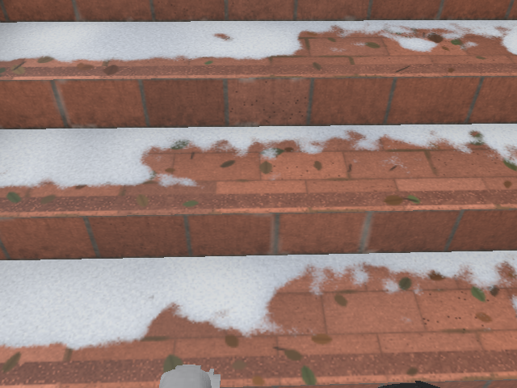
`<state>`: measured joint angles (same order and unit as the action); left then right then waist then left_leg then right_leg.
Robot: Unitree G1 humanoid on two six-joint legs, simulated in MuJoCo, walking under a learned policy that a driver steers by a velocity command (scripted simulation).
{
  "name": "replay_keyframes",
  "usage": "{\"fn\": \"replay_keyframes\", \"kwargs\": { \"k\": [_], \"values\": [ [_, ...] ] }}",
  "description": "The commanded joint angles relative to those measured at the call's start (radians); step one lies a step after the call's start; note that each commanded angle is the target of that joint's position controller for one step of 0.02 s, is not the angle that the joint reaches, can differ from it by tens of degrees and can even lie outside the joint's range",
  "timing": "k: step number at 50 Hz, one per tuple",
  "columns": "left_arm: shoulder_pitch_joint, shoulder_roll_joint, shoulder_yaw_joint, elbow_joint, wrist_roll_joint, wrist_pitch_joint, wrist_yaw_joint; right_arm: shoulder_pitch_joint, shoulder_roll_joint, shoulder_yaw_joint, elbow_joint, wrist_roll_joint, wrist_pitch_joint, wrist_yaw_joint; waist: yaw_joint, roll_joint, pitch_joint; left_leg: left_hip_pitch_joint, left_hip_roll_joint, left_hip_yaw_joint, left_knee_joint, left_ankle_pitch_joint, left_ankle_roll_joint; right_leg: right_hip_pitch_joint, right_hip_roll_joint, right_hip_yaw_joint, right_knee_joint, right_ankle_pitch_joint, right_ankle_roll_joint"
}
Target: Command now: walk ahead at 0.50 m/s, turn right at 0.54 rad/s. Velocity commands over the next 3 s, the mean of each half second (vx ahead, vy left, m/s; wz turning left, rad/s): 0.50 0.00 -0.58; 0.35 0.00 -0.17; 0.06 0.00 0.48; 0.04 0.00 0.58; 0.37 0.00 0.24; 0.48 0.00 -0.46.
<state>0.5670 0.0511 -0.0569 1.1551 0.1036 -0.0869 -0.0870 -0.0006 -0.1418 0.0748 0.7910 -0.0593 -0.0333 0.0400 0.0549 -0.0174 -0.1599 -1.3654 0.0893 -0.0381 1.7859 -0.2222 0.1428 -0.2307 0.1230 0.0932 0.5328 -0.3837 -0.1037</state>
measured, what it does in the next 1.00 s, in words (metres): climbs, turning right: left foot 0.15 m higher, then right foot 0.15 m higher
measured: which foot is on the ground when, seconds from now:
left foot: up 0.00-0.08, down 0.10-0.78, up 0.80-1.00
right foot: down 0.00-0.14, up 0.16-0.70, down 0.72-1.00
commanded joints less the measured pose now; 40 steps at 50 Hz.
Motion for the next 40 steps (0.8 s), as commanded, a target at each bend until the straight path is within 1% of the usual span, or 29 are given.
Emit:
{"fn": "replay_keyframes", "kwargs": {
  "k": [1, 2, 3, 4, 5, 6, 7, 8, 9, 10, 11, 12, 13, 14, 16, 19, 22, 23, 26, 29, 32, 33, 34, 35, 36, 37, 38, 39, 40],
  "values": [
    [-0.103, 0.134, 0.014, -0.150, -0.061, -0.035, -0.021, -0.275, 0.003, 0.003, -0.157, -0.013, 0.010, -0.009, -0.035, -0.097, 0.142, 0.489, -0.019, 0.184, -0.311, -0.118, -0.077, -0.394, -0.247, 0.260, -0.356, 0.439, -0.198],
    [-0.101, 0.151, 0.015, -0.169, -0.074, -0.048, -0.024, -0.264, -0.011, -0.005, -0.159, -0.011, 0.014, -0.006, -0.044, -0.094, 0.122, 0.588, -0.048, 0.203, -0.337, -0.119, -0.092, -0.372, -0.267, 0.252, -0.336, 0.601, -0.198],
    [-0.103, 0.218, 0.031, -0.170, -0.080, -0.051, -0.022, -0.218, -0.010, -0.004, -0.156, -0.003, 0.027, 0.005, -0.080, -0.144, 0.090, 0.673, -0.102, 0.225, -0.394, -0.112, -0.101, -0.280, -0.289, 0.231, -0.302, 0.978, -0.210],
    [-0.088, 0.278, 0.059, -0.179, -0.093, -0.059, -0.018, -0.195, -0.080, -0.027, -0.158, 0.007, 0.021, 0.008, -0.091, -0.152, 0.075, 0.696, -0.153, 0.239, -0.572, -0.155, -0.092, -0.108, -0.296, 0.233, -0.253, 1.325, -0.199],
    [-0.088, 0.321, 0.085, -0.172, -0.077, -0.063, -0.023, -0.126, -0.139, -0.055, -0.153, 0.032, 0.005, -0.004, -0.118, -0.172, 0.024, 0.788, -0.175, 0.187, -0.705, -0.156, -0.054, 0.004, -0.299, 0.209, -0.134, 1.598, -0.159],
    [-0.141, 0.298, 0.102, -0.181, -0.056, -0.064, -0.025, 0.116, -0.186, -0.081, -0.100, 0.024, -0.009, -0.024, -0.210, -0.097, -0.120, 1.065, -0.102, -0.004, -0.832, 0.052, 0.009, -0.035, -0.247, 0.187, 0.171, 1.538, -0.094],
    [0.015, 0.111, 0.062, -0.194, -0.008, -0.069, -0.032, 0.325, -0.222, -0.088, -0.029, 0.029, -0.018, -0.032, -0.178, 0.288, -0.437, 1.574, 0.165, -0.561, -1.062, 0.038, 0.267, -0.449, -0.102, 0.176, 0.488, 0.910, -0.051],
    [-0.089, 0.145, 0.088, -0.132, -0.054, -0.037, -0.047, 0.471, -0.236, -0.090, 0.009, -0.018, -0.003, -0.039, -0.285, 0.352, -0.273, 1.438, 0.293, -0.975, -1.366, -0.448, 0.301, -0.687, 0.000, 0.221, 1.036, 0.247, -0.015],
    [-0.188, 0.164, 0.101, -0.159, -0.080, -0.024, -0.044, 0.411, -0.251, -0.103, 0.049, -0.011, -0.030, -0.053, -0.253, 0.224, -0.016, 1.219, 0.257, -0.873, -1.392, -0.740, 0.179, -0.844, -0.062, 0.199, 1.259, 0.359, -0.035],
    [-0.195, 0.172, 0.110, -0.133, -0.088, -0.018, -0.023, 0.284, -0.208, -0.102, 0.068, 0.020, -0.042, -0.041, -0.175, 0.128, 0.068, 1.048, 0.262, -0.689, -1.341, -0.612, 0.164, -0.828, -0.101, 0.138, 1.308, 0.412, -0.032],
    [-0.217, 0.155, 0.107, -0.140, -0.068, -0.017, 0.001, 0.250, -0.070, -0.071, 0.114, 0.022, -0.040, -0.029, -0.127, -0.007, 0.042, 0.998, 0.268, -0.512, -1.309, -0.392, 0.159, -0.805, -0.117, 0.119, 1.341, 0.385, -0.064],
    [-0.272, 0.127, 0.093, -0.165, -0.058, -0.010, 0.007, 0.219, 0.055, -0.047, 0.140, 0.031, -0.040, -0.029, -0.091, -0.047, 0.031, 0.989, 0.262, -0.396, -1.306, -0.223, 0.136, -0.799, -0.146, 0.115, 1.330, 0.383, -0.082],
    [-0.300, 0.089, 0.084, -0.181, -0.052, 0.007, 0.006, 0.170, 0.126, -0.029, 0.150, 0.035, -0.044, -0.039, -0.043, -0.004, 0.037, 0.950, 0.223, -0.312, -1.344, -0.145, 0.109, -0.797, -0.170, 0.112, 1.341, 0.355, -0.102],
    [-0.318, 0.064, 0.077, -0.185, -0.062, 0.019, 0.003, 0.161, 0.131, -0.031, 0.167, 0.035, -0.047, -0.047, -0.023, 0.022, 0.060, 0.947, 0.186, -0.213, -1.368, -0.103, 0.089, -0.837, -0.168, 0.117, 1.343, 0.320, -0.122],
    [-0.377, 0.052, 0.055, -0.212, -0.073, 0.020, -0.011, 0.176, 0.101, -0.044, 0.197, -0.002, -0.061, -0.050, -0.003, 0.002, 0.075, 0.944, 0.143, -0.030, -1.422, -0.021, 0.052, -0.893, -0.178, 0.085, 1.305, 0.346, -0.147],
    [-0.496, 0.133, 0.064, -0.245, -0.076, 0.015, -0.040, 0.215, 0.025, -0.051, 0.203, -0.032, -0.068, -0.025, -0.028, 0.036, 0.081, 0.951, 0.116, 0.158, -1.556, 0.065, 0.048, -0.848, -0.214, -0.022, 1.156, 0.379, -0.124],
    [-0.532, 0.124, 0.048, -0.234, -0.085, 0.026, -0.040, 0.507, -0.010, -0.044, 0.335, -0.081, -0.057, -0.019, -0.112, 0.086, 0.117, 1.323, 0.217, 0.099, -1.536, 0.236, 0.117, -1.237, -0.165, 0.030, 1.497, 0.254, -0.145],
    [-0.567, 0.111, 0.039, -0.252, -0.091, 0.023, -0.025, 0.542, 0.000, -0.036, 0.364, -0.098, -0.053, -0.018, -0.119, 0.038, 0.149, 1.419, 0.238, 0.095, -1.534, 0.215, 0.113, -1.367, -0.164, 0.073, 1.509, 0.226, -0.173],
    [-0.699, 0.103, 0.020, -0.322, -0.098, 0.026, 0.010, 0.571, 0.035, -0.014, 0.390, -0.102, -0.058, -0.007, -0.120, 0.041, 0.139, 1.495, 0.221, 0.154, -1.587, 0.235, 0.086, -1.405, -0.191, 0.036, 1.411, 0.216, -0.204],
    [-0.789, 0.089, 0.003, -0.378, -0.104, 0.052, 0.003, 0.644, 0.032, -0.004, 0.432, -0.118, -0.063, -0.009, -0.119, 0.059, 0.176, 1.532, 0.214, 0.226, -1.635, 0.364, 0.068, -1.417, -0.220, -0.065, 1.390, 0.236, -0.211],
    [-0.985, 0.090, -0.004, -0.475, -0.091, 0.098, 0.001, 0.730, 0.045, 0.007, 0.471, -0.110, -0.064, 0.020, -0.131, 0.057, 0.174, 1.455, 0.204, 0.300, -1.716, 0.427, 0.059, -1.185, -0.266, -0.154, 1.004, 0.322, -0.188],
    [-0.988, 0.083, -0.005, -0.482, -0.073, 0.130, -0.012, 0.602, -0.012, -0.009, 0.407, -0.062, -0.067, 0.036, -0.071, 0.111, 0.181, 1.229, 0.180, 0.366, -1.783, 0.585, 0.080, -0.877, -0.227, -0.263, 0.866, 0.223, -0.167],
    [-0.999, 0.071, -0.006, -0.503, -0.077, 0.147, -0.028, 0.639, -0.060, -0.018, 0.419, -0.029, -0.083, 0.045, -0.057, 0.168, 0.176, 1.141, 0.231, 0.345, -1.752, 0.947, 0.121, -0.656, -0.157, -0.314, 0.901, 0.049, -0.103],
    [-0.955, 0.099, 0.008, -0.488, -0.093, 0.151, -0.029, 0.661, -0.120, -0.031, 0.409, -0.017, -0.100, 0.043, -0.034, 0.162, 0.170, 1.247, 0.245, 0.345, -1.674, 1.236, 0.091, -0.609, -0.130, -0.305, 0.797, 0.038, -0.081],
    [-0.807, 0.137, 0.028, -0.442, -0.108, 0.121, -0.016, 0.628, -0.187, -0.052, 0.373, 0.005, -0.120, 0.037, 0.026, 0.206, 0.159, 1.337, 0.263, 0.324, -1.587, 1.504, 0.027, -0.463, -0.075, -0.298, 0.603, 0.116, -0.080],
    [-0.640, 0.205, 0.057, -0.382, -0.108, 0.101, 0.001, 0.559, -0.269, -0.078, 0.337, 0.017, -0.129, 0.042, 0.077, 0.252, 0.079, 1.342, 0.242, 0.294, -1.462, 1.622, -0.039, -0.255, -0.051, -0.264, 0.530, 0.239, -0.104],
    [-0.475, 0.214, 0.043, -0.343, -0.143, 0.086, 0.004, 0.710, -0.195, -0.072, 0.351, -0.038, -0.136, 0.071, 0.049, 0.154, -0.191, 1.002, 0.186, 0.201, -1.197, 1.470, -0.096, 0.274, -0.160, -0.032, 0.642, 0.525, -0.188],
    [-0.244, 0.257, 0.068, -0.290, -0.084, 0.098, 0.027, 0.593, -0.222, -0.086, 0.319, -0.024, -0.134, 0.093, 0.161, 0.059, -0.257, 0.791, 0.054, 0.144, -0.936, 0.780, -0.117, 0.496, -0.275, 0.243, 0.323, 0.494, -0.228],
    [-0.140, 0.343, 0.138, -0.243, -0.091, 0.065, 0.078, 0.514, -0.177, -0.133, 0.277, 0.172, -0.119, 0.011, 0.169, -0.095, -0.186, 0.789, -0.166, 0.208, -0.332, -0.080, -0.177, 0.350, -0.490, 0.553, 0.028, 0.916, -0.293]
  ]
}}
Next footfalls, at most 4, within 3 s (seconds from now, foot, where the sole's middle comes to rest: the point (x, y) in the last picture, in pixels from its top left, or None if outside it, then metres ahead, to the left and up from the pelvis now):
0.10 left None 0.25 0.13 -0.62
0.72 right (406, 347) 0.57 -0.25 -0.47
1.30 left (293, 307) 0.65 -0.02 -0.47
1.86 right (416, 332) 0.60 -0.28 -0.47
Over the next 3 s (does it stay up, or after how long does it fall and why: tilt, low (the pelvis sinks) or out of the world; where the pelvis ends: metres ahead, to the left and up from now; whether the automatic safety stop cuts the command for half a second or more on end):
stays up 0.97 0.04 0.45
